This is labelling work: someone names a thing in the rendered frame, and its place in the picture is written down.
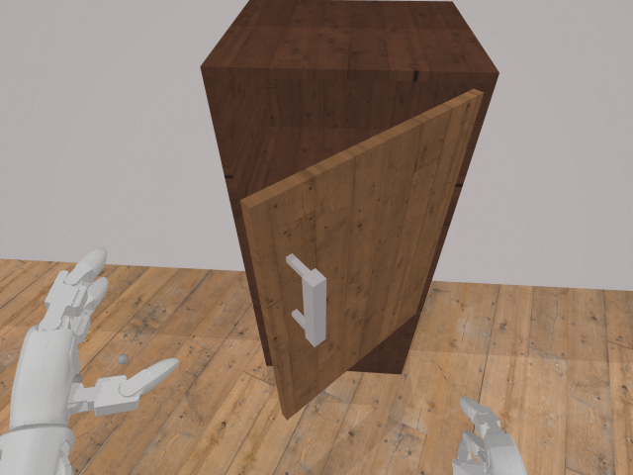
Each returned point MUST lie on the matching right robot hand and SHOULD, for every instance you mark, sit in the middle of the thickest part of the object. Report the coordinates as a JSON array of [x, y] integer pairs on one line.
[[497, 454]]

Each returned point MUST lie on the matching handle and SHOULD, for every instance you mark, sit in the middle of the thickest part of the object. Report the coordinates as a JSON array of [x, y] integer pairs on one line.
[[314, 296]]

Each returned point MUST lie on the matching cupboard door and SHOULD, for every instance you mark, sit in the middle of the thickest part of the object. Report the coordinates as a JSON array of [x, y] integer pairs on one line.
[[368, 219]]

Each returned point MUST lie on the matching robot left forearm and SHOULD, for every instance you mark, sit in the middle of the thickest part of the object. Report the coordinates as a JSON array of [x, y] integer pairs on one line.
[[36, 450]]

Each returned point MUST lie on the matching left robot hand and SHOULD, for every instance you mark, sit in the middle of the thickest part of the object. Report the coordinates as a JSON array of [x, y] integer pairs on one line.
[[43, 392]]

